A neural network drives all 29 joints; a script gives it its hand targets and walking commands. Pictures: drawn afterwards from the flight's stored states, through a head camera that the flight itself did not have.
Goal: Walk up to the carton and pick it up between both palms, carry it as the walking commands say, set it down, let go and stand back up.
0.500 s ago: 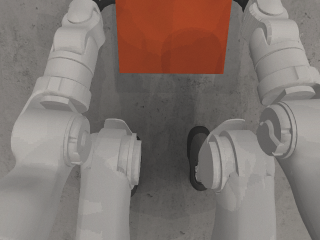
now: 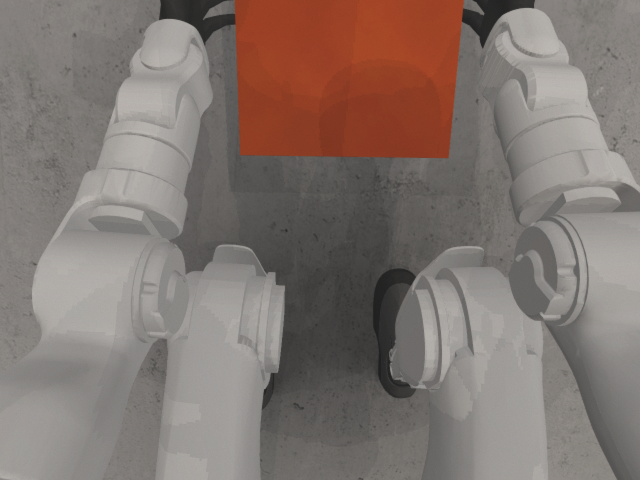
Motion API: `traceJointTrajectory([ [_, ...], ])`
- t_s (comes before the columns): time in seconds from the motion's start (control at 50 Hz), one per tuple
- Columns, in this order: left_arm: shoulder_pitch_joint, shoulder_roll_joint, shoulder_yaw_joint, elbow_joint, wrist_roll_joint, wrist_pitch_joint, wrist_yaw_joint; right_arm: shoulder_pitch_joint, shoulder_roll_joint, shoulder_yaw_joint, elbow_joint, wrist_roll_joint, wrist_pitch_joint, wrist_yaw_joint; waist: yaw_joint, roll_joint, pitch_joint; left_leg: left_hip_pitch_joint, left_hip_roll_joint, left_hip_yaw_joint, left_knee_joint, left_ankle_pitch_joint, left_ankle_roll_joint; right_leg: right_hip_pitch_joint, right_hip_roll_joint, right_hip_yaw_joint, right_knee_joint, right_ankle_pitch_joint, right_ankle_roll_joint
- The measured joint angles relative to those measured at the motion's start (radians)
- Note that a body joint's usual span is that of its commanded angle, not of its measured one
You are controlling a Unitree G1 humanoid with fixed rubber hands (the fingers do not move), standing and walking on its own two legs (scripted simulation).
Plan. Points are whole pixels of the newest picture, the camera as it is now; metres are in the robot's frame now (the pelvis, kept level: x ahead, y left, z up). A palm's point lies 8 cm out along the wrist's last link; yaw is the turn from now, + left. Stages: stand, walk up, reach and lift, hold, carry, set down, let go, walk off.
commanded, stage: set down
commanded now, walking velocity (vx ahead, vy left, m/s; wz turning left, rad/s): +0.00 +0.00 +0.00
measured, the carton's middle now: (341, 26) +0.55 -0.02 -0.24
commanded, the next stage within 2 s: none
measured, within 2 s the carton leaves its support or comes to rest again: neither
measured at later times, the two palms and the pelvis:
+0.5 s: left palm (185, 28) +0.53 +0.14 -0.18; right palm (503, 18) +0.53 -0.16 -0.17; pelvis +0.00 +0.00 +0.00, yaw +0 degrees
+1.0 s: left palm (156, 59) +0.50 +0.17 -0.18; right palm (539, 51) +0.51 -0.20 -0.18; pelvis -0.02 +0.00 +0.00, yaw -1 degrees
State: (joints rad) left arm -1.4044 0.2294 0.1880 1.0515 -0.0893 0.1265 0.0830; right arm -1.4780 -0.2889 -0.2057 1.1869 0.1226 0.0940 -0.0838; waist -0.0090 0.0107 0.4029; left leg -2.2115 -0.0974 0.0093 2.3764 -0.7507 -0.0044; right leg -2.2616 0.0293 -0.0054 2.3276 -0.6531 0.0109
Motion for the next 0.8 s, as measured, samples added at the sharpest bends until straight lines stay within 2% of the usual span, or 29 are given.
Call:
traceJointTrajectory([
  [0.36,0.005,0.005,0.001,0.008,0.013,-0.014,-0.021,0.004,-0.003,0.009,0.015,0.001,-0.017,0.012,0.003,-0.008,0.003,0.004,0.002,-0.004,0.014,-0.012,-0.005,-0.001,0.002,-0.004,0.013,-0.007,-0.003],
  [0.52,-0.004,0.015,-0.030,0.022,0.002,-0.030,-0.015,-0.007,-0.009,0.013,0.028,-0.006,-0.024,0.015,0.008,-0.012,0.025,0.014,0.004,-0.005,0.014,-0.004,-0.008,0.008,0.005,-0.006,0.012,0.004,-0.003],
  [0.6,0.008,0.029,-0.084,0.017,-0.027,-0.052,-0.002,-0.004,-0.017,0.025,0.033,0.010,-0.035,0.018,0.011,-0.013,0.032,0.017,0.005,-0.006,0.007,0.004,-0.008,0.012,0.006,-0.006,0.003,0.012,-0.001],
  [0.68,0.041,0.048,-0.116,0.008,-0.075,-0.071,0.026,0.021,-0.037,0.044,0.023,0.046,-0.053,-0.003,0.012,-0.013,0.029,0.014,0.007,-0.008,-0.014,0.019,-0.007,0.013,0.009,-0.006,-0.020,0.027,0.001],
  [0.8,0.067,0.088,-0.150,-0.007,-0.133,-0.066,0.040,0.050,-0.092,0.080,-0.002,0.107,-0.049,-0.013,0.015,-0.012,0.073,0.031,0.010,-0.008,-0.037,0.047,-0.004,0.033,0.010,-0.005,-0.045,0.052,0.002],
])
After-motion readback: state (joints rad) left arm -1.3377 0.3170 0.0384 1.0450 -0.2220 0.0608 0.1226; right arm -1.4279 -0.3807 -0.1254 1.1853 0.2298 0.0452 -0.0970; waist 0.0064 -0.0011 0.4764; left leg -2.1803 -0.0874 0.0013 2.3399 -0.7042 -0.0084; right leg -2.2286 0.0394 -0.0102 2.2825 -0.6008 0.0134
